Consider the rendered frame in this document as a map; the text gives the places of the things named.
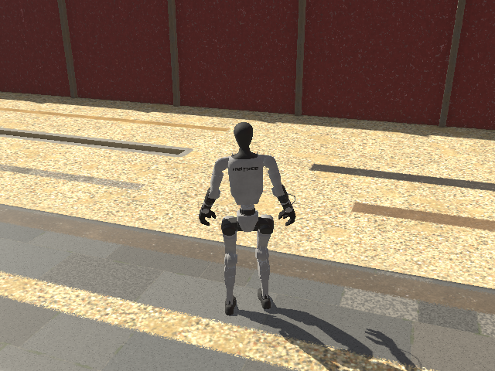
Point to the robot head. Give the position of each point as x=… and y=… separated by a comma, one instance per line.
x=243, y=133

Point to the robot left upper arm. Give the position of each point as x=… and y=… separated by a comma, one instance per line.
x=216, y=178

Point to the left robot shin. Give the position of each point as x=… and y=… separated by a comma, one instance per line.
x=229, y=279

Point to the right robot forearm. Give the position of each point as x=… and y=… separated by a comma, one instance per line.
x=285, y=202

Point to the left robot forearm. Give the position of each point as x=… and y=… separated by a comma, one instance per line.
x=207, y=203

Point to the left robot hand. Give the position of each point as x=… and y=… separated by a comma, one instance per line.
x=208, y=215

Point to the right robot hand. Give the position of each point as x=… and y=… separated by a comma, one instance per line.
x=284, y=214

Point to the robot right upper arm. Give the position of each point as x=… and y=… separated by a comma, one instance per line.
x=274, y=175

